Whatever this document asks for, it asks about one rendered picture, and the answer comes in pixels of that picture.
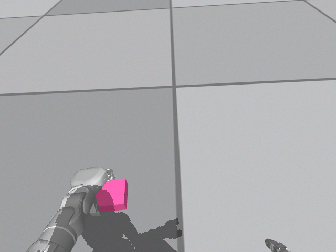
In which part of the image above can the small box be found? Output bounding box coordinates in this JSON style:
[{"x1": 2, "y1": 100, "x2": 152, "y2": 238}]
[{"x1": 96, "y1": 179, "x2": 128, "y2": 212}]

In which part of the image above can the left robot arm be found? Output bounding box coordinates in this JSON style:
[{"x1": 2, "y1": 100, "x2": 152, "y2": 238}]
[{"x1": 26, "y1": 185, "x2": 96, "y2": 252}]

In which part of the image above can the right robot hand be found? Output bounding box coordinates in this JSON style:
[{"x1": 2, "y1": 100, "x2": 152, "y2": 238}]
[{"x1": 265, "y1": 239, "x2": 288, "y2": 252}]

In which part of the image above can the left robot hand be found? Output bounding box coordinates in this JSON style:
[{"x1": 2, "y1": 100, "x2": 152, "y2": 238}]
[{"x1": 70, "y1": 167, "x2": 115, "y2": 216}]

